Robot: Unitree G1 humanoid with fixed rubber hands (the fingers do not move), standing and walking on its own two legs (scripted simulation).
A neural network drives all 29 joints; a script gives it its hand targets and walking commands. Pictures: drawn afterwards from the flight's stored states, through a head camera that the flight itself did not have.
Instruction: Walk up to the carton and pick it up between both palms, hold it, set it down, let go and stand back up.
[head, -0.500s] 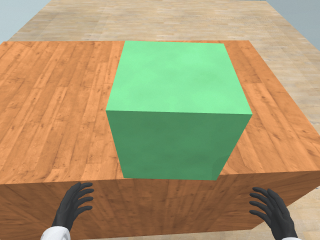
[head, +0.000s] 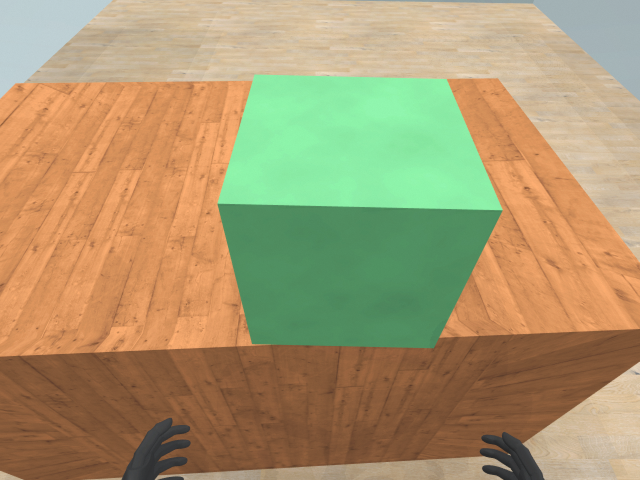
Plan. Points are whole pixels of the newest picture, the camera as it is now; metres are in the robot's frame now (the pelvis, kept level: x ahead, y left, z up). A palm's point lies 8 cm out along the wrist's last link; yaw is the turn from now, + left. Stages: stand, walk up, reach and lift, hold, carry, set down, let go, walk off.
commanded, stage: set down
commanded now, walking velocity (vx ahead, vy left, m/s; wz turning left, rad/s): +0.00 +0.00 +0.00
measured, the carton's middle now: (346, 215) +0.44 +0.01 +0.10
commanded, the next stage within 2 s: let go in 0.24 s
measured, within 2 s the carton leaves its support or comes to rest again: neither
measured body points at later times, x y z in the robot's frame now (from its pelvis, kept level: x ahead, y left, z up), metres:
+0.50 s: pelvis -0.02 +0.00 +0.00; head -0.01 +0.01 +0.45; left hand +0.13 +0.22 -0.10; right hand +0.13 -0.22 -0.10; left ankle -0.03 +0.12 -0.74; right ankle -0.01 -0.11 -0.74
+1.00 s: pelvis -0.02 +0.01 -0.02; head -0.02 +0.00 +0.43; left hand +0.08 +0.23 -0.14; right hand +0.04 -0.26 -0.15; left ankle -0.03 +0.12 -0.74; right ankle -0.01 -0.11 -0.74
